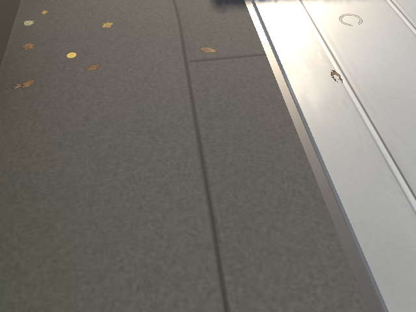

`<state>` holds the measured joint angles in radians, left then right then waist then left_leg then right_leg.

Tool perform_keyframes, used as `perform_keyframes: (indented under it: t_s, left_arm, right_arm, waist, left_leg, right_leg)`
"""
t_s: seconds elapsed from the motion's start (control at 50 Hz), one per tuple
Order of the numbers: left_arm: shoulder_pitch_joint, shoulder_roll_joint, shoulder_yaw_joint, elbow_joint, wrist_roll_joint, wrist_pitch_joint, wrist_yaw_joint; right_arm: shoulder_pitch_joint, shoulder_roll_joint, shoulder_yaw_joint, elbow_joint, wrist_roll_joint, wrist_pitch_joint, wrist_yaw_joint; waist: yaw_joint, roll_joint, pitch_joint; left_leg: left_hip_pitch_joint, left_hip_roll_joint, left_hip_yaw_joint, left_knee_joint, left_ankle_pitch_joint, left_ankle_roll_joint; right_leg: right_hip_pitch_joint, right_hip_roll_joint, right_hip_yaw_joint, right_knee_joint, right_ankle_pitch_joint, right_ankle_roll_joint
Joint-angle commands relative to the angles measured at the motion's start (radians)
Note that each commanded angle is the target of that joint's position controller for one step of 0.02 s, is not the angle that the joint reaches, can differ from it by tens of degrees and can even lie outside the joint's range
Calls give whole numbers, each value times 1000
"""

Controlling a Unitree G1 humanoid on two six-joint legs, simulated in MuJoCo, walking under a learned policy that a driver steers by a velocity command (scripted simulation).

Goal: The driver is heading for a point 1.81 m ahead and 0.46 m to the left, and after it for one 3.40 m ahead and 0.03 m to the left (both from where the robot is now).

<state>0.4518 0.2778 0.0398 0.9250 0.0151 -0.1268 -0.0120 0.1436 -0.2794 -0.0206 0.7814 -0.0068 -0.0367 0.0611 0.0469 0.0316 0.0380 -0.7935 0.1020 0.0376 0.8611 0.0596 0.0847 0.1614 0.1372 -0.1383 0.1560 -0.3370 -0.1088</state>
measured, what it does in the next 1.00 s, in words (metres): walks ahead, turning left: left foot, then right foot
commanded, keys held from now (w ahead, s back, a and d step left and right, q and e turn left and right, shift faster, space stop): w+q+shift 0.42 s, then w+shift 0.58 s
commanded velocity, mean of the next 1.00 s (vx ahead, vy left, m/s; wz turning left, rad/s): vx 1.00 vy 0.00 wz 0.53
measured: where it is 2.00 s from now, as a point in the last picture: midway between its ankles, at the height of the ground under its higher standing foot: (115, 78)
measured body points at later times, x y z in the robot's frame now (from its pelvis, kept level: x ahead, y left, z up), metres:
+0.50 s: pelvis +0.49 +0.03 +0.00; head +0.52 +0.05 +0.45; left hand +0.67 +0.32 -0.05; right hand +0.58 -0.26 -0.12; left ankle +0.30 +0.05 -0.73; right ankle +0.74 -0.05 -0.70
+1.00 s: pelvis +0.93 +0.21 -0.02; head +0.96 +0.23 +0.43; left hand +0.69 +0.37 -0.14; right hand +1.26 +0.19 -0.07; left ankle +1.01 +0.34 -0.73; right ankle +0.75 -0.03 -0.69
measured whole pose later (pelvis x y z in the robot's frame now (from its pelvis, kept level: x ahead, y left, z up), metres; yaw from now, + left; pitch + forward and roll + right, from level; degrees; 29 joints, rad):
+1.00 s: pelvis +0.93 +0.21 -0.02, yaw +33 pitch +3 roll -1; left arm 0.57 0.26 0.02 0.97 0.02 -0.09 0.00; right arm -0.05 -0.26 0.03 0.63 -0.06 -0.08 0.04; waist 0.08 0.02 0.02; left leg -0.56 -0.04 0.08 0.58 -0.09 0.15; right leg 0.15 -0.01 -0.07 0.53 -0.44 -0.03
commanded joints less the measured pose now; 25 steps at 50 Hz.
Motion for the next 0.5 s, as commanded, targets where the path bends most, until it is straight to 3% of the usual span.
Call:
perform_keyframes:
  t_s: [0.02, 0.06, 0.08, 0.1, 0.12, 0.14, 0.16, 0.18, 0.2, 0.22, 0.26, 0.28, 0.32, 0.38, 0.42, 0.46, 0.48, 0.5]
  left_arm:
    - [-37, 105, 3, -52, -7, -33, 18]
    - [-46, 163, 13, -60, 2, -18, 49]
    - [-65, 188, 20, -70, 10, -1, 65]
    - [-107, 210, 28, -86, 21, 19, 75]
    - [-190, 233, 37, -113, 32, 37, 77]
    - [-254, 217, 42, -118, 29, 46, 60]
    - [-245, 37, -7, -196, 43, 16, 40]
    - [-182, 38, -28, -283, 12, -7, 31]
    - [-243, 88, -34, -284, 29, -27, 22]
    - [-263, 108, -28, -274, 33, -27, 15]
    - [-251, 95, -39, -281, 66, 17, 14]
    - [-259, 85, -44, -290, 70, 43, 11]
    - [-353, 75, -54, -341, 62, 60, 2]
    - [-490, 40, -71, -391, 22, 57, -12]
    - [-518, 52, -67, -403, 7, 54, -10]
    - [-519, 75, -59, -404, 12, 45, -6]
    - [-487, 93, -50, -393, 18, 40, 0]
    - [-402, 127, -32, -366, 20, 35, 7]
  right_arm:
    - [-106, -19, 12, -77, 2, -19, 18]
    - [-39, -64, 1, -54, -5, -12, 18]
    - [54, -98, -10, -28, -6, -5, 14]
    - [220, -143, -30, 17, -9, 0, 7]
    - [455, -193, -58, 83, -11, 5, -6]
    - [562, -230, -86, 116, 5, 8, -27]
    - [461, -285, -99, 115, 0, 21, -37]
    - [390, -317, -107, 70, -9, 23, -41]
    - [329, -232, -98, 35, -11, 25, -51]
    - [272, -170, -83, 42, -10, 26, -51]
    - [225, -159, -73, 29, -6, -4, -59]
    - [212, -148, -66, 29, -2, -18, -59]
    - [202, -184, -76, 13, 1, -43, -54]
    - [236, -195, -92, 8, 11, -49, -46]
    - [270, -209, -103, 6, 16, -46, -38]
    - [298, -206, -107, 12, 12, -45, -44]
    - [305, -208, -107, 16, 8, -46, -50]
    - [305, -228, -109, 20, 0, -47, -54]
  waist:
    - [-27, -53, 80]
    - [-79, -116, 0]
    - [-136, -143, -54]
    - [-225, -155, -127]
    - [-343, -148, -196]
    - [-397, -16, -183]
    - [-219, 250, -135]
    - [-161, 197, -333]
    - [-157, -11, -213]
    - [-90, -138, -57]
    - [-8, -158, 38]
    - [13, -154, 72]
    - [-2, -110, 93]
    - [-79, -34, 71]
    - [-122, 5, 25]
    - [-139, 24, -2]
    - [-128, 26, -29]
    - [-87, 30, -89]
  left_leg:
    - [238, -83, 129, -162, 165, 41]
    - [318, -161, 173, -198, 100, 62]
    - [411, -200, 180, -197, 30, 73]
    - [575, -231, 169, -183, -39, 95]
    - [792, -207, 87, -205, -109, 148]
    - [928, -147, -7, -296, -145, 211]
    - [1122, -17, -299, -165, 65, 293]
    - [1254, 145, -729, -418, -308, 454]
    - [1095, 161, -826, -615, -571, 398]
    - [865, 120, -733, -667, -592, 325]
    - [586, 41, -615, -684, -448, 297]
    - [454, -5, -539, -703, -424, 284]
    - [319, -76, -434, -737, -291, 271]
    - [339, -138, -367, -715, -123, 200]
    - [459, -121, -386, -676, 8, 167]
    - [610, -85, -394, -621, 106, 139]
    - [684, -71, -395, -563, 218, 120]
    - [752, -55, -390, -451, 383, 101]
  right_leg:
    - [-204, -244, -59, -73, 1061, 91]
    - [-68, -277, -86, 77, 1409, 124]
    - [-41, -297, -87, 214, 1543, 135]
    - [-72, -314, -78, 435, 1610, 137]
    - [-195, -323, -56, 758, 1543, 131]
    - [-382, -176, -75, 1240, 814, 118]
    - [-877, -35, 30, 1605, -184, 144]
    - [-1068, -63, 241, 1657, -178, 138]
    - [-1086, -124, 275, 1510, -65, 105]
    - [-1024, -172, 252, 1387, -1, 97]
    - [-902, -226, 247, 1234, -12, 135]
    - [-837, -249, 229, 1140, -19, 155]
    - [-739, -263, 171, 911, 79, 180]
    - [-615, -231, 137, 590, 362, 175]
    - [-575, -192, 131, 481, 446, 161]
    - [-566, -180, 136, 379, 443, 138]
    - [-532, -162, 135, 346, 410, 126]
    - [-458, -134, 129, 347, 321, 107]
